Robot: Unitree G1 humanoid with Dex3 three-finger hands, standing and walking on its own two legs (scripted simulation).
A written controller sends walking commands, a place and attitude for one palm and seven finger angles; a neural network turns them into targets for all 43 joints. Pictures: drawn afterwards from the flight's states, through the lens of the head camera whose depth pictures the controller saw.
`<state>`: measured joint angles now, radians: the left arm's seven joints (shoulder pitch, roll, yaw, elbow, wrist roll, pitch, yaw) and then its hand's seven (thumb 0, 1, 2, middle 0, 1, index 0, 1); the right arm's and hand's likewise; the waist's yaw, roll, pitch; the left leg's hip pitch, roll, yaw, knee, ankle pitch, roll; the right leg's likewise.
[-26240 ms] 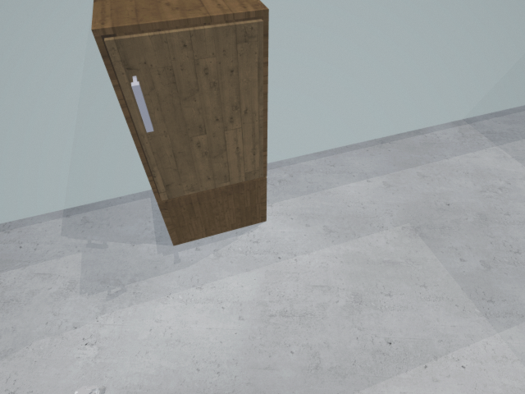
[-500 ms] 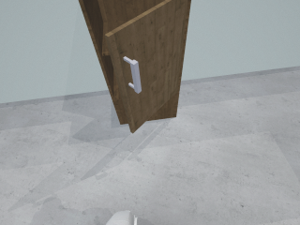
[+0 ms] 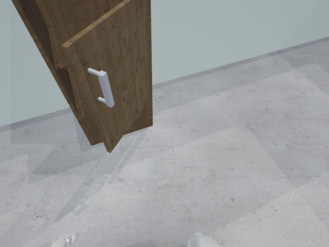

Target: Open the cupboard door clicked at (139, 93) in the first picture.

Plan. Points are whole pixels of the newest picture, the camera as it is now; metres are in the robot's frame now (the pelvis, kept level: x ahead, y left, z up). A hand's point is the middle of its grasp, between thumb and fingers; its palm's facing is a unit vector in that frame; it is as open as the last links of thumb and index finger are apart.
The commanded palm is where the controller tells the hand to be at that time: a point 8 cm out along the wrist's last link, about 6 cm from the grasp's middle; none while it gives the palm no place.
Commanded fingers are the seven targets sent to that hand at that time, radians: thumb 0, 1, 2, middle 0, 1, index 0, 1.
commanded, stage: walk to a spot facing it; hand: left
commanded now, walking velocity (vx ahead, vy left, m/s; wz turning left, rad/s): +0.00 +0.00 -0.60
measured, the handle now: (101, 88) +0.55 +0.26 -0.01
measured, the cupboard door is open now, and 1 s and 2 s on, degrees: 40 40 40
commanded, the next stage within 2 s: none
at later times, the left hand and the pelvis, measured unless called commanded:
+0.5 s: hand (112, 231) +0.16 +0.16 -0.17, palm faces -0.31 -0.93 -0.19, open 7.4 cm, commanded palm none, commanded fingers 0.00 0.90 0.90 -0.20 -0.30 -0.20 -0.30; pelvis +0.00 +0.00 +0.00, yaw -19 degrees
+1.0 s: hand (130, 227) +0.18 +0.11 -0.18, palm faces -0.55 -0.81 -0.20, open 7.4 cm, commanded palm none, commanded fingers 0.00 0.90 0.90 -0.20 -0.30 -0.20 -0.30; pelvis +0.04 -0.04 -0.01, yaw -38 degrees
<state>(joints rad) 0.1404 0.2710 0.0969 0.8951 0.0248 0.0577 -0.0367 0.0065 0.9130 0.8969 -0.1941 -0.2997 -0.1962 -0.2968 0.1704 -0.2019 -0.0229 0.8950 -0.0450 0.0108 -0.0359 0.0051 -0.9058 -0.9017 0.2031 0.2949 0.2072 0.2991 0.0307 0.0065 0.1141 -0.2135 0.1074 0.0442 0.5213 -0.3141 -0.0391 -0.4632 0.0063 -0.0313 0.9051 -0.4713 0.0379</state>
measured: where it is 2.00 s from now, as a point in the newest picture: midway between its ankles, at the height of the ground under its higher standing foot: (233, 232)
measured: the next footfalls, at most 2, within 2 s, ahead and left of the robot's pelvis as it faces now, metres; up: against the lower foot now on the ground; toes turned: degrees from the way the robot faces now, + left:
right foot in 0.10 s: +0.05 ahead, -0.14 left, +0.00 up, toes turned -7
left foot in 0.34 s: +0.08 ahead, +0.11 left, +0.00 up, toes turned -11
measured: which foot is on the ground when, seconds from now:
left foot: down 0.00-0.08, up 0.10-0.32, down 0.34-0.64, up 0.66-0.96, down 0.98-1.00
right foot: up 0.00-0.08, down 0.10-0.34, up 0.36-0.64, down 0.66-0.96, up 0.98-1.00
